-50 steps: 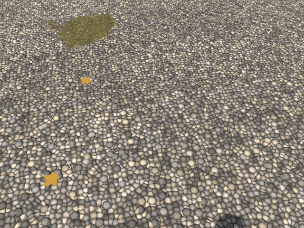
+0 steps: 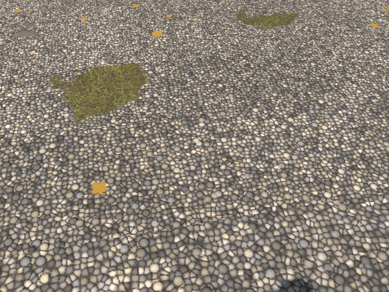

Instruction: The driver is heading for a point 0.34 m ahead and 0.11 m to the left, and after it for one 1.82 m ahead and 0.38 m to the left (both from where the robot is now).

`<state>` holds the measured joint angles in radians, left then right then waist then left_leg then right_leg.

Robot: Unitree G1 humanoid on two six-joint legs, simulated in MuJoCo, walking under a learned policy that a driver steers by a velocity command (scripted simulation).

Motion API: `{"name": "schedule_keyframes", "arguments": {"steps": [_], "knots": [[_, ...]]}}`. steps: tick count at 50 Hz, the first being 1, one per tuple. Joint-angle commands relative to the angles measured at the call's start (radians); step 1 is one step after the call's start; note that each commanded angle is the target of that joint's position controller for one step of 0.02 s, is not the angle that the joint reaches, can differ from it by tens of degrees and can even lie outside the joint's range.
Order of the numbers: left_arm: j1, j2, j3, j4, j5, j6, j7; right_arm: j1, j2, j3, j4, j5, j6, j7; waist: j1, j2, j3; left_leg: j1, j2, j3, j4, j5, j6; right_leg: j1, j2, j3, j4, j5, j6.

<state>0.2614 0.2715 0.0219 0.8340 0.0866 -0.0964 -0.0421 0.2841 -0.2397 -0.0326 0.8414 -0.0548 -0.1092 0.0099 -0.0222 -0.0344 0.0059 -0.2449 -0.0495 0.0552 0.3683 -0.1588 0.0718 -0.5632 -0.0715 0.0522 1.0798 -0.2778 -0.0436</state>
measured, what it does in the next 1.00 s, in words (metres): walks ahead, turning left: right foot, then left foot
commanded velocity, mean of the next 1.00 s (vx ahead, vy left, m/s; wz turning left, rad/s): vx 0.50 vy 0.00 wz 0.37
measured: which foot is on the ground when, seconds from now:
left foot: down 0.00-0.32, up 0.34-0.84, down 0.86-1.00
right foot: up 0.00-0.28, down 0.30-0.90, up 0.92-1.00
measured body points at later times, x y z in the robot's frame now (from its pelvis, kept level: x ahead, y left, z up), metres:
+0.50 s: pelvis +0.29 -0.06 +0.00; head +0.30 -0.05 +0.45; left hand +0.33 +0.20 -0.13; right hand +0.40 -0.29 -0.13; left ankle +0.24 +0.08 -0.66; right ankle +0.32 -0.15 -0.74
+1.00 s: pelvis +0.53 +0.08 -0.02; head +0.54 +0.08 +0.43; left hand +0.47 +0.32 -0.16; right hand +0.71 -0.13 -0.14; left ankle +0.53 +0.16 -0.74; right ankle +0.46 -0.12 -0.64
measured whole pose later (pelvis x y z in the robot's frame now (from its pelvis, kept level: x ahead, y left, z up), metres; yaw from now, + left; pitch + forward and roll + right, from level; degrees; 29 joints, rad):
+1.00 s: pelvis +0.53 +0.08 -0.02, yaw +25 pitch +2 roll +1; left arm 0.32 0.23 0.00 0.95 0.08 -0.11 -0.05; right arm 0.28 -0.24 -0.07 0.89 -0.04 -0.13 0.03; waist -0.02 -0.02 -0.02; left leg -0.37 -0.09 0.03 0.59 -0.26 0.09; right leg -0.33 -0.10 0.01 1.23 -0.45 -0.02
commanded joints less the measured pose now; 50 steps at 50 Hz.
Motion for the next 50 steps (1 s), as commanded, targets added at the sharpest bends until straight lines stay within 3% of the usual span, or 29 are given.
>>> {"name": "schedule_keyframes", "arguments": {"steps": [1, 2, 6, 9, 12, 14, 15, 16, 17, 18, 19, 20, 22, 23, 25, 29, 31, 35, 37, 40, 41, 43, 44, 45, 46, 47, 48, 49, 50], "knots": [[-0.014, 0.052, -0.003, -0.050, 0.002, 0.002, -0.019, -0.017, -0.111, -0.021, -0.066, -0.023, -0.033, 0.008, 0.013, 0.089, -0.013, 0.068, 0.267, -0.248, -0.249, -0.021, 0.195, -0.162, -0.045, 0.014, -0.095, 0.151, 0.022], [-0.043, 0.042, -0.010, -0.057, 0.005, 0.006, -0.019, 0.007, -0.118, -0.023, -0.061, -0.031, -0.032, 0.016, 0.002, 0.077, -0.007, 0.076, 0.274, -0.232, -0.250, 0.025, 0.209, -0.186, -0.049, 0.008, -0.153, 0.211, 0.033], [-0.151, 0.016, -0.028, -0.086, -0.002, 0.020, -0.022, 0.079, -0.105, -0.017, -0.025, -0.026, -0.022, 0.056, -0.021, 0.079, 0.014, 0.014, 0.239, -0.144, -0.218, 0.164, 0.207, -0.089, -0.023, -0.040, -0.365, 0.396, 0.029], [-0.228, 0.037, -0.027, -0.120, -0.007, 0.026, -0.015, 0.122, -0.122, -0.022, 0.008, -0.019, -0.015, 0.084, -0.030, 0.097, 0.033, 0.040, 0.252, -0.172, -0.184, 0.162, 0.200, -0.025, 0.007, -0.041, -0.453, 0.382, 0.018], [-0.297, 0.058, -0.024, -0.145, -0.018, 0.023, 0.002, 0.139, -0.151, -0.034, 0.030, -0.013, -0.007, 0.085, -0.035, 0.091, 0.041, 0.177, 0.288, -0.225, -0.130, 0.220, 0.174, -0.018, 0.021, -0.038, -0.545, 0.297, 0.001], [-0.277, 0.088, -0.012, -0.143, -0.036, 0.012, 0.010, 0.131, -0.164, -0.041, 0.042, -0.010, 0.000, 0.075, 0.005, 0.086, 0.015, 0.197, 0.274, -0.229, -0.055, 0.350, 0.133, 0.126, 0.046, -0.077, -0.609, 0.298, -0.039], [-0.196, 0.134, 0.008, -0.123, -0.052, -0.001, 0.016, 0.134, -0.159, -0.042, 0.045, -0.017, -0.003, 0.072, 0.043, 0.080, -0.048, 0.130, 0.223, -0.203, 0.038, 0.445, 0.087, 0.323, 0.052, -0.087, -0.570, 0.330, -0.082], [-0.016, 0.193, 0.026, -0.079, -0.054, -0.013, 0.018, 0.168, -0.069, -0.016, 0.028, -0.029, -0.013, 0.065, 0.088, -0.034, -0.257, -0.025, 0.106, -0.125, 0.312, 0.330, 0.007, 0.700, -0.068, 0.006, -0.473, 0.533, -0.216], [0.213, 0.206, 0.026, -0.037, -0.057, -0.007, 0.025, 0.311, 0.048, 0.024, -0.003, -0.045, -0.033, 0.070, 0.110, -0.281, -0.538, -0.375, -0.065, -0.087, 0.620, -0.302, -0.066, 1.185, -0.372, 0.496, -0.637, 0.404, -0.460], [0.309, 0.145, 0.023, 0.006, -0.030, -0.007, 0.039, 0.134, -0.050, -0.006, 0.002, -0.014, -0.028, 0.079, 0.204, -0.123, -0.349, -0.558, -0.010, -0.164, 0.820, -0.403, -0.033, 1.052, -0.348, 0.587, -0.768, 0.047, -0.322], [0.216, 0.142, 0.027, 0.009, -0.040, -0.015, 0.045, 0.052, -0.064, -0.019, -0.003, 0.000, -0.023, 0.064, 0.166, -0.095, -0.120, -0.603, 0.053, -0.172, 0.892, -0.298, -0.002, 0.794, -0.309, 0.449, -0.824, -0.164, -0.224], [0.121, 0.084, 0.011, -0.005, -0.046, -0.012, 0.054, 0.049, -0.076, -0.024, 0.014, -0.001, -0.021, 0.041, 0.116, -0.072, -0.048, -0.565, 0.108, -0.149, 0.877, -0.225, 0.008, 0.622, -0.286, 0.343, -0.860, -0.132, -0.198], [0.047, -0.008, -0.016, -0.016, -0.046, -0.008, 0.064, 0.043, -0.015, 0.000, 0.017, -0.036, -0.013, 0.038, 0.048, -0.029, -0.062, -0.438, 0.169, -0.163, 0.814, -0.141, 0.012, 0.491, -0.257, 0.201, -0.905, 0.119, -0.196], [0.025, -0.021, -0.018, -0.022, -0.040, -0.010, 0.068, 0.033, 0.009, 0.003, 0.019, -0.036, -0.007, 0.045, 0.030, -0.023, -0.071, -0.415, 0.177, -0.158, 0.787, -0.140, 0.007, 0.476, -0.245, 0.145, -0.933, 0.177, -0.197], [0.016, -0.003, -0.004, -0.020, -0.031, -0.020, 0.071, -0.001, 0.009, 0.004, 0.017, -0.017, 0.001, 0.064, 0.024, -0.016, -0.045, -0.433, 0.185, -0.140, 0.709, -0.109, -0.011, 0.462, -0.227, 0.030, -0.981, 0.228, -0.194], [0.091, 0.023, 0.010, 0.031, 0.009, -0.030, 0.055, -0.094, 0.016, 0.017, -0.002, -0.005, 0.018, 0.090, 0.039, 0.007, -0.009, -0.487, 0.193, -0.109, 0.521, 0.117, -0.026, 0.475, -0.228, -0.135, -1.005, 0.436, -0.209], [0.108, 0.033, 0.010, 0.047, 0.010, -0.032, 0.041, -0.120, 0.004, 0.017, -0.008, -0.005, 0.026, 0.095, 0.038, -0.008, 0.005, -0.463, 0.182, -0.092, 0.459, 0.189, -0.020, 0.464, -0.218, -0.198, -0.995, 0.494, -0.203], [0.165, 0.048, 0.009, 0.089, 0.007, -0.038, 0.024, -0.190, -0.031, 0.004, -0.033, -0.006, 0.030, 0.084, 0.046, -0.027, 0.035, -0.458, 0.153, -0.079, 0.352, 0.236, -0.016, 0.549, -0.223, -0.257, -0.945, 0.552, -0.172], [0.196, 0.062, 0.011, 0.103, 0.018, -0.027, 0.017, -0.236, -0.026, -0.001, -0.050, -0.012, 0.038, 0.080, 0.058, -0.030, 0.047, -0.439, 0.131, -0.046, 0.382, 0.144, -0.007, 0.584, -0.227, -0.282, -0.923, 0.515, -0.152], [0.221, 0.090, 0.025, 0.116, 0.001, -0.014, 0.028, -0.280, -0.044, -0.014, -0.079, -0.011, 0.029, 0.069, 0.064, -0.031, 0.082, -0.435, 0.104, -0.020, 0.334, -0.037, 0.012, 0.694, -0.265, -0.294, -0.876, 0.528, -0.135], [0.213, 0.107, 0.033, 0.115, -0.003, -0.011, 0.036, -0.272, -0.050, -0.020, -0.087, -0.005, 0.023, 0.064, 0.052, -0.041, 0.080, -0.398, 0.079, 0.001, 0.319, -0.090, 0.022, 0.712, -0.272, -0.308, -0.833, 0.622, -0.132], [0.171, 0.138, 0.038, 0.111, 0.001, -0.008, 0.043, -0.158, -0.096, -0.042, -0.065, 0.032, -0.010, 0.053, -0.028, -0.038, 0.012, -0.105, -0.016, 0.056, 0.223, 0.049, 0.068, 0.607, -0.222, -0.365, -0.627, 0.858, -0.091], [0.226, 0.096, 0.022, 0.126, 0.032, -0.014, 0.030, 0.011, -0.165, -0.076, -0.019, 0.026, -0.025, 0.033, -0.061, 0.017, -0.110, 0.227, -0.026, 0.003, 0.314, 0.236, 0.134, 0.404, -0.165, -0.377, -0.389, 0.743, -0.032], [0.330, -0.042, -0.030, 0.101, 0.065, -0.025, -0.005, 0.289, -0.229, -0.089, 0.040, 0.024, -0.013, 0.019, -0.093, 0.255, -0.381, 0.774, 0.192, -0.450, 0.239, 0.242, 0.353, -0.001, -0.024, -0.311, -0.070, 0.045, 0.072], [0.176, 0.038, -0.011, 0.077, 0.003, -0.034, -0.040, 0.447, -0.215, -0.088, 0.087, -0.007, -0.005, 0.015, -0.192, 0.139, -0.360, 0.838, 0.307, -0.724, 0.042, 0.223, 0.371, -0.201, 0.091, -0.150, 0.203, -0.347, 0.063], [-0.003, 0.026, -0.008, 0.022, -0.035, -0.038, -0.044, 0.420, -0.228, -0.107, 0.106, -0.015, -0.023, 0.008, -0.213, 0.074, -0.157, 0.710, 0.301, -0.627, -0.006, 0.175, 0.291, -0.346, 0.054, -0.010, 0.258, -0.292, 0.025], [-0.071, 0.057, 0.000, 0.004, -0.035, -0.042, -0.023, 0.305, -0.193, -0.102, 0.094, 0.012, -0.028, 0.008, -0.170, 0.087, -0.046, 0.484, 0.294, -0.546, -0.013, 0.155, 0.277, -0.331, -0.006, 0.012, 0.300, -0.220, 0.021], [-0.051, 0.062, 0.003, 0.001, -0.008, -0.041, 0.001, 0.244, -0.100, -0.070, 0.093, 0.024, -0.028, 0.017, -0.100, 0.089, -0.060, 0.321, 0.276, -0.475, -0.006, 0.109, 0.266, -0.235, -0.037, 0.030, 0.265, -0.169, 0.005], [-0.031, 0.011, -0.011, 0.008, 0.003, -0.032, 0.014, 0.173, -0.036, -0.044, 0.084, 0.023, -0.024, 0.030, -0.035, 0.075, -0.013, 0.119, 0.272, -0.420, -0.016, 0.124, 0.249, -0.142, -0.065, 0.032, 0.235, -0.104, -0.006]]}}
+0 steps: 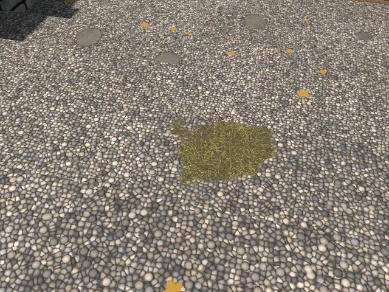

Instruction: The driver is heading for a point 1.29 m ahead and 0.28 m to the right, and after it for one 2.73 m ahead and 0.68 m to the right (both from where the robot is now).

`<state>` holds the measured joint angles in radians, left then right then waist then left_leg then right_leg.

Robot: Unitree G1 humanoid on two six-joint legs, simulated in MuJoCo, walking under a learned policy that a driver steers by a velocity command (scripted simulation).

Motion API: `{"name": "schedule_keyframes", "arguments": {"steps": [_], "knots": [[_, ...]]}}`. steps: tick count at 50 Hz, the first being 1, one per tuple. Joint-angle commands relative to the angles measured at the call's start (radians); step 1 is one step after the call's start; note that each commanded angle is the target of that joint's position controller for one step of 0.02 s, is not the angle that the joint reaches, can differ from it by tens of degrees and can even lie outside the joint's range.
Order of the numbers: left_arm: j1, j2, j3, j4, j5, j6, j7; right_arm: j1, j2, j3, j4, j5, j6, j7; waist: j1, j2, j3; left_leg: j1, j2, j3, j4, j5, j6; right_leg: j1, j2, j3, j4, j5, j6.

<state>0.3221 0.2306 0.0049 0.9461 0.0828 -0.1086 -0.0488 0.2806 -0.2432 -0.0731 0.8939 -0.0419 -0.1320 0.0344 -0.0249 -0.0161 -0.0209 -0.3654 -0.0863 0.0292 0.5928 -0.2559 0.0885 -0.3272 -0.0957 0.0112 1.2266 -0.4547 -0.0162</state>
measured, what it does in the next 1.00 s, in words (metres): goes down: right foot 0.18 m lower, then left foot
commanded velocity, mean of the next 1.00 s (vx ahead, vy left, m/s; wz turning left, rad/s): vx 0.31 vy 0.00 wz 0.06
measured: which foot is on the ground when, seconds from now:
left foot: down 0.00-0.44, up 0.46-0.70, down 0.72-1.00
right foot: up 0.00-0.40, down 0.42-1.00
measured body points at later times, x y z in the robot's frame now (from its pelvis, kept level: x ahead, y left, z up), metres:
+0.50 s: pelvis +0.32 -0.06 -0.16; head +0.33 -0.07 +0.29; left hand +0.45 +0.18 -0.28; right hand +0.22 -0.27 -0.30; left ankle +0.12 +0.08 -0.62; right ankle +0.38 -0.16 -0.91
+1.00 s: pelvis +0.47 -0.05 -0.18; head +0.49 -0.05 +0.27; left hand +0.55 +0.21 -0.31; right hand +0.66 -0.30 -0.28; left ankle +0.53 +0.05 -0.91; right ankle +0.38 -0.16 -0.91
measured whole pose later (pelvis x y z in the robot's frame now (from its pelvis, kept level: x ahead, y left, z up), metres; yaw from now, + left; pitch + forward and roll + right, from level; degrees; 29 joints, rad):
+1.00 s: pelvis +0.47 -0.05 -0.18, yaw +0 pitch +2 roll -1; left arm 0.24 0.26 0.08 0.86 0.00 -0.08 -0.07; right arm 0.03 -0.26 -0.02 0.87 0.00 -0.08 0.09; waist 0.02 0.01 0.00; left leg -0.44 0.03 0.05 0.62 -0.21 0.03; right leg -0.14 0.01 -0.10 0.53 -0.42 -0.01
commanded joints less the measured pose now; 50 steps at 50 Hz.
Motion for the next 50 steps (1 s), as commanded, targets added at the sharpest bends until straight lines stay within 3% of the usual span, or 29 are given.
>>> {"name": "schedule_keyframes", "arguments": {"steps": [1, 3, 6, 7, 8, 9, 10, 12, 14, 18, 19, 20, 21, 22, 23, 24, 25, 26, 27, 28, 29, 31, 33, 36, 37, 38, 39, 43, 50], "knots": [[-0.055, 0.009, -0.004, -0.088, 0.006, -0.004, 0.023, 0.110, 0.006, 0.014, 0.009, 0.002, 0.004, 0.012, 0.022, 0.051, 0.034, 0.074, 0.296, -0.357, -0.261, 0.226, 0.225, -0.298, -0.051, 0.080, 0.055, 0.119, -0.040], [-0.037, 0.036, 0.006, -0.083, 0.006, 0.018, 0.014, 0.095, 0.004, 0.019, -0.003, -0.008, 0.001, 0.010, 0.040, 0.038, 0.043, -0.033, 0.271, -0.295, -0.316, 0.197, 0.213, -0.299, -0.035, 0.053, -0.057, 0.171, -0.031], [-0.025, -0.032, -0.023, -0.088, 0.040, 0.019, -0.027, 0.151, -0.032, 0.022, 0.025, -0.057, 0.009, -0.003, 0.021, 0.045, 0.026, -0.174, 0.195, -0.189, -0.201, 0.100, 0.184, -0.239, -0.014, 0.007, -0.113, 0.452, -0.026], [-0.108, -0.027, -0.024, -0.123, 0.056, 0.008, -0.024, 0.193, 0.025, 0.046, 0.034, -0.051, -0.006, -0.028, -0.025, 0.033, 0.026, 0.004, 0.217, -0.256, -0.163, 0.038, 0.186, -0.456, -0.058, 0.106, -0.237, 0.639, -0.024], [-0.159, 0.000, -0.021, -0.137, 0.044, 0.006, -0.018, 0.237, 0.037, 0.058, 0.048, -0.046, -0.011, -0.035, -0.052, 0.022, 0.031, 0.091, 0.239, -0.289, -0.104, 0.032, 0.197, -0.556, -0.079, 0.123, -0.342, 0.754, -0.012], [-0.192, 0.018, -0.022, -0.142, 0.028, 0.004, -0.013, 0.249, 0.032, 0.061, 0.041, -0.033, -0.010, -0.039, -0.079, -0.009, 0.000, 0.038, 0.180, -0.218, -0.028, -0.015, 0.174, -0.459, -0.066, 0.087, -0.526, 0.952, -0.006], [-0.198, 0.003, -0.024, -0.147, 0.025, 0.014, -0.012, 0.278, 0.012, 0.069, 0.055, -0.044, 0.001, -0.023, -0.071, 0.045, 0.018, -0.122, 0.146, -0.189, -0.024, -0.070, 0.171, -0.285, -0.033, 0.026, -0.530, 1.030, -0.009], [-0.212, 0.042, -0.012, -0.172, 0.035, 0.038, -0.007, 0.278, 0.009, 0.084, 0.055, -0.047, 0.008, -0.001, -0.050, 0.068, 0.078, -0.276, 0.160, -0.230, -0.006, -0.191, 0.179, -0.153, -0.008, -0.016, -0.484, 0.970, -0.004], [-0.259, 0.074, -0.007, -0.203, 0.050, 0.057, -0.005, 0.299, 0.002, 0.096, 0.055, -0.036, -0.004, 0.004, -0.057, 0.039, 0.119, -0.176, 0.192, -0.298, 0.075, -0.268, 0.184, -0.209, -0.016, 0.001, -0.559, 0.859, -0.001], [-0.368, 0.079, -0.011, -0.198, 0.008, 0.055, -0.001, 0.404, -0.051, 0.084, 0.102, -0.004, 0.016, -0.025, -0.151, 0.020, 0.174, 0.142, 0.209, -0.370, 0.229, -0.192, 0.136, -0.267, -0.043, -0.002, -0.879, 0.820, -0.008], [-0.354, 0.080, -0.007, -0.185, 0.007, 0.053, 0.002, 0.432, -0.055, 0.083, 0.117, 0.005, 0.027, -0.023, -0.149, 0.032, 0.174, 0.163, 0.202, -0.373, 0.258, -0.117, 0.125, -0.196, -0.041, -0.020, -0.925, 0.811, -0.005], [-0.217, 0.098, 0.002, -0.126, 0.010, 0.046, 0.006, 0.391, -0.061, 0.085, 0.122, 0.009, 0.040, -0.012, -0.079, -0.004, 0.181, 0.147, 0.195, -0.356, 0.404, -0.106, 0.080, -0.060, -0.068, -0.001, -1.008, 0.858, -0.015], [0.073, 0.140, 0.034, -0.027, -0.002, 0.026, 0.019, 0.374, -0.066, 0.084, 0.126, -0.001, 0.056, 0.016, 0.044, -0.096, 0.108, 0.034, 0.117, -0.253, 0.665, -0.019, 0.029, 0.270, -0.048, -0.065, -1.093, 1.016, -0.040], [0.416, 0.190, 0.074, 0.058, -0.004, 0.020, 0.023, 0.450, -0.018, 0.098, 0.177, -0.047, 0.061, 0.063, 0.166, -0.189, -0.042, -0.247, 0.017, -0.158, 1.041, -0.092, -0.076, 0.752, -0.118, -0.046, -0.899, 1.312, -0.156], [0.430, 0.302, 0.097, 0.038, -0.034, 0.026, -0.007, 0.528, 0.083, 0.108, 0.123, -0.026, 0.057, 0.082, 0.074, -0.332, -0.425, -0.471, -0.057, -0.125, 1.364, -0.585, -0.136, 1.200, -0.303, 0.123, -0.516, 1.760, -0.377], [0.393, 0.260, 0.094, 0.026, 0.009, 0.045, -0.024, 0.330, -0.061, 0.075, 0.042, 0.003, 0.062, 0.087, 0.158, -0.171, -0.384, -0.678, -0.054, -0.090, 1.533, -0.656, -0.177, 1.186, -0.333, 0.230, -0.543, 1.779, -0.398], [0.252, 0.258, 0.097, -0.015, -0.002, 0.052, -0.024, 0.184, -0.079, 0.066, -0.045, 0.012, 0.056, 0.085, 0.140, -0.084, -0.289, -0.799, 0.001, -0.061, 1.459, -0.589, -0.158, 1.017, -0.350, 0.233, -0.631, 1.454, -0.367], [0.079, 0.192, 0.072, -0.067, 0.000, 0.053, -0.019, 0.159, -0.034, 0.077, -0.067, 0.009, 0.044, 0.068, 0.051, 0.030, -0.158, -0.741, 0.126, -0.105, 1.266, -0.434, -0.123, 0.667, -0.366, 0.220, -0.736, 1.147, -0.342], [-0.046, 0.138, 0.048, -0.091, -0.024, 0.045, -0.026, 0.147, 0.023, 0.086, -0.068, 0.007, 0.043, 0.046, -0.028, 0.019, -0.028, -0.573, 0.185, -0.108, 1.115, -0.375, -0.111, 0.313, -0.320, 0.138, -0.817, 1.041, -0.329], [-0.090, 0.058, 0.022, -0.119, -0.011, 0.020, 0.004, 0.128, 0.063, 0.101, -0.050, -0.021, 0.036, 0.028, -0.047, 0.031, 0.068, -0.388, 0.231, -0.114, 0.832, -0.169, -0.083, 0.018, -0.245, 0.070, -0.966, 1.035, -0.314], [-0.119, 0.062, 0.019, -0.137, -0.007, 0.004, 0.012, 0.107, 0.057, 0.096, -0.041, -0.034, 0.030, 0.039, -0.065, -0.013, 0.102, -0.284, 0.230, -0.075, 0.627, 0.036, -0.082, -0.100, -0.175, 0.014, -1.005, 1.044, -0.310], [-0.132, 0.130, 0.034, -0.129, -0.051, -0.025, 0.008, 0.123, 0.031, 0.078, 0.008, -0.014, 0.047, 0.067, -0.083, -0.006, 0.023, -0.030, 0.185, 0.007, 0.228, 0.350, -0.112, -0.172, -0.059, -0.091, -0.964, 0.996, -0.237], [-0.129, 0.206, 0.063, -0.132, -0.062, -0.038, -0.013, 0.147, -0.019, 0.065, 0.008, 0.012, 0.056, 0.067, -0.099, -0.049, -0.020, 0.081, 0.154, -0.013, 0.162, 0.295, -0.141, -0.138, -0.101, -0.026, -0.926, 1.063, -0.221], [-0.141, 0.153, 0.062, -0.125, -0.075, -0.012, -0.061, 0.098, -0.089, 0.036, 0.004, 0.006, 0.031, 0.032, -0.107, 0.036, -0.049, 0.125, 0.166, -0.045, -0.003, 0.471, -0.091, -0.010, -0.096, 0.011, -0.773, 0.873, -0.171], [-0.087, 0.106, 0.059, -0.129, -0.094, -0.002, -0.065, 0.007, -0.148, 0.022, -0.029, 0.022, 0.018, 0.023, -0.047, 0.109, -0.085, 0.152, 0.217, -0.079, -0.072, 0.732, -0.028, 0.042, -0.022, -0.032, -0.719, 0.681, -0.100], [0.155, 0.079, 0.063, -0.089, -0.096, 0.006, -0.057, -0.148, -0.165, 0.031, -0.075, 0.055, 0.012, 0.036, 0.111, 0.172, -0.178, 0.197, 0.320, -0.194, -0.092, 0.837, 0.097, 0.129, 0.048, -0.070, -0.716, 0.406, -0.004], [0.198, 0.103, 0.072, -0.071, -0.096, 0.017, -0.037, -0.206, -0.123, 0.044, -0.093, 0.054, 0.016, 0.051, 0.121, 0.139, -0.190, 0.193, 0.318, -0.191, -0.069, 0.737, 0.120, 0.151, 0.067, -0.074, -0.723, 0.280, 0.027], [0.013, 0.122, 0.086, -0.116, -0.089, 0.028, -0.023, -0.210, -0.145, 0.024, -0.071, 0.046, 0.048, 0.060, 0.042, 0.068, -0.073, 0.113, 0.240, -0.139, -0.068, 0.286, 0.022, 0.065, 0.055, -0.055, -0.782, 0.229, -0.008], [-0.036, 0.140, 0.106, -0.126, -0.085, 0.017, -0.023, -0.260, -0.148, 0.018, -0.065, 0.042, 0.044, 0.047, 0.038, 0.046, -0.113, 0.171, 0.206, -0.091, -0.005, 0.473, 0.024, 0.108, 0.039, -0.055, -0.733, 0.417, -0.001]]}}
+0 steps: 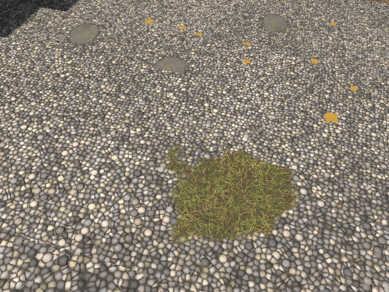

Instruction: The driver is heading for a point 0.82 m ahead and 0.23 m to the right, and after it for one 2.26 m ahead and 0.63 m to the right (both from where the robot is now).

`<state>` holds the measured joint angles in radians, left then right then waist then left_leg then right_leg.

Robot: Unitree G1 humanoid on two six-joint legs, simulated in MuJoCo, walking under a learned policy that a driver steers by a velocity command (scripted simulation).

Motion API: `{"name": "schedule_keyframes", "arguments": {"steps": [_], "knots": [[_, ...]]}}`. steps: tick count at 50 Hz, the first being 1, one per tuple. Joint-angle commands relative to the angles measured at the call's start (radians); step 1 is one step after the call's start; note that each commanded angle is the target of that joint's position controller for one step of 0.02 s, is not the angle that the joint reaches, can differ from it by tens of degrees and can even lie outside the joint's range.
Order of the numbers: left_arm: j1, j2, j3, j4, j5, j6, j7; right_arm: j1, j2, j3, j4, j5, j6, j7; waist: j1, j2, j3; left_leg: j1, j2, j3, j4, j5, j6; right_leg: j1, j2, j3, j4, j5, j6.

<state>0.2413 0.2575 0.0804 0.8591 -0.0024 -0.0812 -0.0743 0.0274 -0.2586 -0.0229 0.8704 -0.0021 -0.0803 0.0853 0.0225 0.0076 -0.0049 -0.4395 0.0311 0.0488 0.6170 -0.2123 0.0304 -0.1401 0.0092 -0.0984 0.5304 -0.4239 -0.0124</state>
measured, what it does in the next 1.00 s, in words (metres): stands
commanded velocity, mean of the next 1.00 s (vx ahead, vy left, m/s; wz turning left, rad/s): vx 0.02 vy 0.00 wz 0.00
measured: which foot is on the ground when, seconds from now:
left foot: down 0.00-1.00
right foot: down 0.00-1.00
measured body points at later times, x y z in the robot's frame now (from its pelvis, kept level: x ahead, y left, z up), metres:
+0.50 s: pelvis +0.01 +0.00 +0.00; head +0.03 +0.00 +0.45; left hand +0.09 +0.28 -0.13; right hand +0.16 -0.27 -0.12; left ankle +0.07 +0.10 -0.73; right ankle -0.09 -0.10 -0.73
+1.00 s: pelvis +0.02 +0.00 +0.00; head +0.03 +0.00 +0.45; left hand +0.05 +0.28 -0.13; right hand +0.14 -0.28 -0.13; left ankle +0.07 +0.10 -0.72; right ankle -0.09 -0.10 -0.73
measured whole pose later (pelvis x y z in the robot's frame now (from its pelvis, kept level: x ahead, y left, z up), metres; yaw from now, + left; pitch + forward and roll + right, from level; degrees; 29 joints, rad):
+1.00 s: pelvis +0.02 +0.00 +0.00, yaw +0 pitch -1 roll +1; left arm 0.31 0.29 0.09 0.97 0.04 -0.07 -0.06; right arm 0.05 -0.29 -0.06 1.08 -0.03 -0.07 0.04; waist 0.01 -0.02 0.05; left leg -0.33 -0.02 0.07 0.60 -0.29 0.06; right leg -0.05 -0.04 -0.07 0.54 -0.48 -0.03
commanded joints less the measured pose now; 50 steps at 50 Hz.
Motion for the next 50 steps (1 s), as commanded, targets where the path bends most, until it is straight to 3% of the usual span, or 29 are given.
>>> {"name": "schedule_keyframes", "arguments": {"steps": [1, 23, 46, 47, 48, 49, 50], "knots": [[0.047, 0.116, 0.032, -0.037, 0.001, -0.009, 0.002, -0.013, -0.135, -0.034, -0.040, 0.002, -0.006, -0.004, -0.009, 0.019, -0.120, 0.244, 0.085, -0.108, -0.030, 0.413, 0.079, -0.085, -0.068, 0.055, -0.036, 0.370, -0.004], [0.023, 0.154, 0.044, 0.007, 0.012, 0.001, -0.008, -0.053, -0.151, -0.047, 0.060, -0.002, 0.001, -0.033, -0.015, -0.019, -0.017, 0.255, 0.026, -0.059, -0.098, 0.208, 0.054, -0.077, -0.099, 0.073, -0.095, 0.244, -0.036], [0.078, 0.157, 0.025, 0.065, 0.016, 0.009, -0.003, -0.053, -0.157, -0.043, 0.158, -0.007, 0.000, -0.035, -0.024, -0.022, 0.003, 0.287, 0.016, -0.048, -0.095, 0.222, 0.055, -0.090, -0.096, 0.067, -0.094, 0.235, -0.032], [0.116, 0.175, 0.032, 0.078, 0.024, 0.013, 0.002, -0.028, -0.173, -0.051, 0.168, -0.014, 0.003, -0.039, -0.019, -0.032, 0.011, 0.278, 0.007, -0.044, -0.099, 0.075, 0.064, -0.091, -0.105, 0.082, -0.122, 0.099, -0.053], [0.152, 0.205, 0.045, 0.093, 0.045, 0.015, 0.013, -0.016, -0.202, -0.067, 0.168, -0.031, 0.003, -0.048, -0.008, -0.064, 0.064, 0.220, -0.013, -0.039, -0.090, -0.180, 0.078, -0.105, -0.133, 0.128, -0.166, -0.118, -0.107], [0.193, 0.205, 0.048, 0.107, 0.064, 0.012, 0.024, -0.040, -0.206, -0.074, 0.158, -0.045, 0.001, -0.056, 0.016, -0.095, 0.138, 0.102, -0.030, -0.043, -0.072, -0.303, 0.082, -0.083, -0.189, 0.220, -0.230, -0.269, -0.176], [0.238, 0.185, 0.044, 0.122, 0.072, 0.003, 0.039, -0.095, -0.166, -0.067, 0.136, -0.053, -0.002, -0.062, 0.049, -0.124, 0.188, -0.028, -0.042, -0.035, -0.033, -0.286, 0.080, 0.004, -0.262, 0.318, -0.290, -0.310, -0.238]]}}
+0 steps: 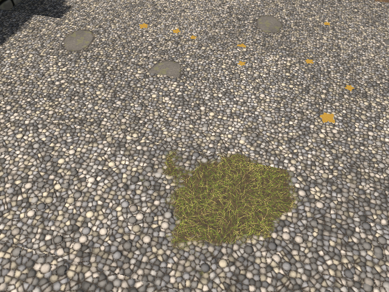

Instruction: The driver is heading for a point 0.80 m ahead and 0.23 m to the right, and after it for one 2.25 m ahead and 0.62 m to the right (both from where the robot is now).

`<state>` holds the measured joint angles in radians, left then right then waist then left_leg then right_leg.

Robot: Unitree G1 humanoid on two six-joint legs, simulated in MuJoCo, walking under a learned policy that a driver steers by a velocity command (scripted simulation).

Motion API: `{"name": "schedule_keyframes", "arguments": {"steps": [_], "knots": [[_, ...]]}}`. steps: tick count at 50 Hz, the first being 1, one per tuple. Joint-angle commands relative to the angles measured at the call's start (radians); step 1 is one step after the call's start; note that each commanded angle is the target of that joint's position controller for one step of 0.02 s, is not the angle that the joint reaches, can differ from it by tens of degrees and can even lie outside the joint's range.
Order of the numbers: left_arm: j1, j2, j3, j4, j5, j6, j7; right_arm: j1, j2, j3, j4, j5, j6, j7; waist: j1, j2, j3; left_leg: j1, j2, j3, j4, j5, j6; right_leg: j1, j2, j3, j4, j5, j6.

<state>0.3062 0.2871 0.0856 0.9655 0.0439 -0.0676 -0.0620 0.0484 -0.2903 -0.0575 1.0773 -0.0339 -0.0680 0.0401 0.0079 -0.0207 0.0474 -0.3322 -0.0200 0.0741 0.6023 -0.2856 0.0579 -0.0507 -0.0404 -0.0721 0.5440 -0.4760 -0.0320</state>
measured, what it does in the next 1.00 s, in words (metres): walks ahead, turning right: right foot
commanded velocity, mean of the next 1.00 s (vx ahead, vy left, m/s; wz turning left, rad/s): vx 0.41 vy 0.00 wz -0.22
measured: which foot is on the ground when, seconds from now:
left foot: down 0.00-0.60, up 0.62-1.00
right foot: down 0.00-0.16, up 0.18-0.54, down 0.56-1.00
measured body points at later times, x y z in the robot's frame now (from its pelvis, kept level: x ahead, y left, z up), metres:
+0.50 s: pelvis +0.19 +0.01 +0.01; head +0.20 +0.01 +0.46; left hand +0.36 +0.23 -0.11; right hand +0.06 -0.17 -0.14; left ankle +0.06 +0.11 -0.73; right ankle +0.33 -0.12 -0.68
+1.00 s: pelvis +0.45 +0.00 -0.08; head +0.46 +0.01 +0.37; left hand +0.39 +0.24 -0.22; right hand +0.61 -0.23 -0.18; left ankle +0.56 +0.13 -0.74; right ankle +0.30 -0.10 -0.73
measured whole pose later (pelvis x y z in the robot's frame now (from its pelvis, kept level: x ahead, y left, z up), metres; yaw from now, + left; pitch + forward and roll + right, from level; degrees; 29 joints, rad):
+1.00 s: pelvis +0.45 +0.00 -0.08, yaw -15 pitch +2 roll +1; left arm 0.58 0.17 0.01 0.99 0.04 -0.16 0.04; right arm 0.10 -0.20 0.03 0.80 -0.12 -0.08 0.06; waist 0.19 -0.04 -0.03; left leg -0.66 0.03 -0.03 1.02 -0.06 -0.03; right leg -0.32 0.13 0.23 1.12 -0.81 -0.05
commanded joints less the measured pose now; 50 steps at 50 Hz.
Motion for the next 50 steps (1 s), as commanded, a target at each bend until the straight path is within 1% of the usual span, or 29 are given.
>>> {"name": "schedule_keyframes", "arguments": {"steps": [1, 5, 7, 8, 9, 10, 11, 12, 15, 18, 22, 23, 26, 27, 28, 29, 30, 31, 32, 34, 36, 38, 40, 42, 43, 44, 46, 48, 50], "knots": [[0.168, 0.128, 0.027, 0.023, 0.022, -0.019, 0.040, -0.169, -0.069, -0.015, -0.097, -0.025, -0.017, -0.019, 0.072, -0.119, 0.179, -0.245, 0.015, -0.032, 0.002, -0.117, 0.051, 0.019, -0.287, 0.352, -0.350, -0.211, -0.257], [0.052, 0.123, 0.008, -0.003, 0.001, -0.006, 0.050, -0.111, -0.035, -0.008, -0.118, -0.015, -0.026, -0.007, 0.003, -0.074, 0.126, -0.054, -0.007, 0.030, -0.029, -0.030, 0.086, 0.053, -0.259, 0.243, -0.314, 0.102, -0.217], [0.022, 0.162, 0.012, -0.005, 0.038, -0.006, 0.024, 0.102, -0.081, -0.030, -0.071, -0.017, -0.036, 0.007, -0.096, -0.041, 0.044, 0.320, -0.046, 0.041, -0.024, 0.064, 0.102, -0.175, -0.112, 0.081, -0.043, 0.378, -0.162], [0.057, 0.127, 0.004, 0.000, 0.068, -0.014, 0.000, 0.322, -0.111, -0.033, -0.024, -0.020, -0.036, -0.005, -0.153, 0.088, -0.068, 0.630, 0.063, -0.222, -0.058, 0.130, 0.197, -0.421, 0.012, 0.008, 0.255, 0.370, -0.071], [0.070, 0.056, -0.020, 0.003, 0.072, -0.025, -0.025, 0.635, -0.148, -0.034, 0.043, -0.047, -0.033, -0.007, -0.256, 0.220, -0.172, 0.861, 0.310, -0.639, -0.257, 0.160, 0.339, -0.640, 0.099, 0.064, 0.636, -0.153, -0.024], [-0.079, 0.007, -0.033, -0.051, 0.034, -0.055, -0.027, 0.665, -0.165, -0.032, 0.050, -0.073, -0.054, -0.005, -0.279, 0.140, 0.012, 0.807, 0.382, -0.725, -0.353, 0.082, 0.324, -0.886, 0.074, 0.232, 0.754, -0.164, -0.070], [-0.131, 0.036, -0.026, -0.057, 0.013, -0.071, -0.011, 0.523, -0.128, -0.023, 0.028, -0.058, -0.065, -0.007, -0.210, 0.051, 0.102, 0.647, 0.391, -0.622, -0.376, 0.066, 0.289, -0.879, 0.000, 0.230, 0.753, -0.050, -0.093], [-0.126, 0.073, -0.014, -0.047, 0.032, -0.068, 0.010, 0.412, -0.047, 0.004, 0.002, -0.047, -0.061, -0.006, -0.149, 0.023, 0.092, 0.537, 0.348, -0.534, -0.402, 0.040, 0.272, -0.782, -0.036, 0.200, 0.715, 0.008, -0.112], [-0.043, -0.036, -0.042, -0.014, 0.062, -0.022, 0.031, 0.325, 0.074, 0.051, -0.019, -0.047, -0.038, -0.015, -0.024, 0.028, 0.137, 0.275, 0.269, -0.328, -0.519, 0.130, 0.212, -0.575, -0.097, 0.179, 0.543, 0.192, -0.109], [-0.139, -0.049, -0.059, -0.056, 0.031, -0.004, 0.014, 0.310, 0.031, 0.049, -0.022, -0.058, -0.054, -0.004, -0.012, 0.048, 0.122, 0.145, 0.183, -0.158, -0.537, 0.228, 0.177, -0.476, -0.073, 0.091, 0.331, 0.386, -0.071], [-0.247, -0.032, -0.065, -0.110, 0.035, 0.006, 0.003, 0.439, -0.008, 0.042, 0.008, -0.074, -0.053, 0.047, -0.036, 0.106, 0.106, 0.037, 0.186, -0.095, -0.494, 0.319, 0.187, -0.339, -0.012, 0.057, 0.235, 0.501, -0.012], [-0.110, -0.024, -0.060, -0.074, 0.051, -0.004, -0.002, 0.433, -0.010, 0.042, 0.005, -0.121, -0.052, 0.042, 0.021, 0.087, 0.088, -0.012, 0.199, -0.067, -0.425, 0.392, 0.160, -0.230, -0.008, 0.060, 0.424, 0.583, -0.016], [-0.017, 0.057, -0.021, -0.068, 0.040, -0.033, 0.002, 0.373, -0.028, 0.035, -0.039, -0.102, -0.051, 0.006, 0.080, 0.085, 0.073, 0.074, 0.210, -0.014, -0.229, 0.613, 0.112, -0.182, 0.031, 0.026, 0.418, 0.395, -0.027], [-0.050, 0.083, -0.006, -0.077, 0.012, -0.041, 0.005, 0.382, -0.072, 0.021, -0.042, -0.059, -0.045, 0.005, 0.077, 0.072, 0.064, 0.105, 0.179, 0.023, -0.120, 0.684, 0.127, -0.119, 0.096, -0.070, 0.221, 0.271, -0.023], [-0.083, 0.072, -0.009, -0.093, -0.015, -0.048, 0.011, 0.441, -0.102, 0.009, -0.009, -0.040, -0.031, 0.018, 0.055, 0.102, 0.070, 0.173, 0.197, -0.005, 0.017, 0.740, 0.147, -0.101, 0.098, -0.035, 0.015, 0.223, -0.048], [0.023, 0.080, -0.009, -0.073, -0.023, -0.063, 0.032, 0.563, -0.037, 0.014, 0.009, -0.083, -0.024, 0.030, 0.019, 0.020, -0.069, 0.065, 0.157, -0.004, 0.287, 0.672, 0.091, 0.143, 0.073, 0.103, 0.149, 0.544, -0.162], [0.245, 0.108, -0.001, -0.031, -0.005, -0.054, 0.052, 0.682, 0.074, 0.049, 0.022, -0.117, -0.029, 0.046, 0.076, -0.160, -0.298, -0.174, 0.053, -0.017, 0.696, 0.116, -0.011, 0.458, -0.117, 0.433, 0.122, 0.745, -0.427], [0.415, 0.099, -0.016, 0.030, 0.029, -0.064, 0.028, 0.484, 0.093, 0.051, -0.091, -0.060, -0.053, 0.062, 0.175, -0.186, -0.251, -0.511, -0.085, -0.127, 0.988, -0.345, -0.031, 0.498, -0.266, 0.851, -0.123, 0.561, -0.525], [0.340, 0.118, 0.009, 0.043, 0.045, -0.087, 0.029, 0.228, 0.012, 0.028, -0.197, -0.015, -0.061, 0.048, 0.196, -0.036, 0.001, -0.661, -0.005, -0.235, 0.967, -0.240, -0.010, 0.273, -0.262, 0.830, -0.191, 0.349, -0.416], [0.099, 0.014, -0.029, 0.015, 0.024, -0.089, 0.020, 0.204, 0.008, 0.037, -0.232, -0.049, -0.045, -0.006, 0.068, 0.080, 0.031, -0.486, 0.080, -0.244, 0.838, -0.098, -0.013, -0.071, -0.216, 0.667, -0.180, 0.216, -0.383], [-0.011, -0.086, -0.069, -0.006, 0.022, -0.093, 0.019, 0.279, 0.088, 0.064, -0.218, -0.088, -0.010, -0.027, -0.027, 0.016, 0.101, -0.358, 0.141, -0.242, 0.664, -0.039, -0.020, -0.366, -0.141, 0.553, -0.230, 0.088, -0.329], [-0.024, -0.054, -0.064, -0.016, 0.009, -0.100, 0.026, 0.258, 0.049, 0.063, -0.255, -0.068, 0.001, -0.030, -0.028, 0.003, 0.040, -0.234, 0.131, -0.146, 0.471, 0.049, -0.062, -0.503, -0.047, 0.407, -0.218, 0.105, -0.283], [0.011, 0.044, -0.049, -0.012, 0.054, -0.094, 0.019, 0.320, 0.083, 0.085, -0.262, -0.072, -0.005, -0.002, -0.063, -0.022, -0.002, 0.152, 0.073, 0.001, 0.551, 0.264, -0.087, -0.808, 0.072, 0.243, -0.100, 0.206, -0.214], [-0.014, 0.093, -0.034, -0.074, 0.055, -0.098, 0.017, 0.425, 0.040, 0.069, -0.274, -0.069, -0.015, 0.006, -0.119, -0.003, -0.003, 0.278, 0.029, 0.064, 0.614, 0.200, -0.120, -0.899, 0.069, 0.264, 0.033, 0.372, -0.233], [0.039, 0.028, -0.046, -0.038, 0.072, -0.108, 0.034, 0.270, 0.019, 0.074, -0.317, -0.057, -0.013, 0.007, -0.035, 0.008, 0.030, -0.057, 0.140, -0.211, 0.506, 0.375, -0.132, -0.605, 0.002, 0.421, 0.122, 0.181, -0.208], [0.143, 0.021, -0.048, -0.020, 0.035, -0.116, 0.057, 0.143, -0.025, 0.067, -0.372, -0.074, -0.002, 0.003, 0.043, -0.028, 0.024, -0.446, 0.131, -0.218, 0.376, 0.277, -0.124, -0.189, -0.046, 0.520, 0.244, 0.116, -0.223], [0.595, -0.097, -0.066, 0.096, 0.011, -0.105, 0.119, -0.176, 0.029, 0.086, -0.424, -0.106, -0.013, 0.006, 0.322, -0.060, 0.031, -1.074, 0.134, -0.281, 0.131, 0.307, -0.114, 0.437, -0.066, 0.699, 0.440, -0.044, -0.251], [0.823, -0.108, -0.068, 0.157, -0.013, -0.071, 0.121, -0.327, 0.005, 0.069, -0.441, -0.066, -0.040, 0.010, 0.415, -0.042, 0.036, -1.165, 0.070, -0.171, 0.157, 0.141, -0.080, 0.451, 0.007, 0.680, 0.502, 0.060, -0.224], [0.788, -0.125, -0.081, 0.156, -0.024, -0.046, 0.108, -0.428, 0.086, 0.089, -0.492, -0.092, -0.066, 0.024, 0.369, -0.163, 0.058, -1.054, 0.016, -0.103, 0.272, -0.029, -0.036, 0.260, 0.064, 0.717, 0.505, 0.337, -0.187]]}}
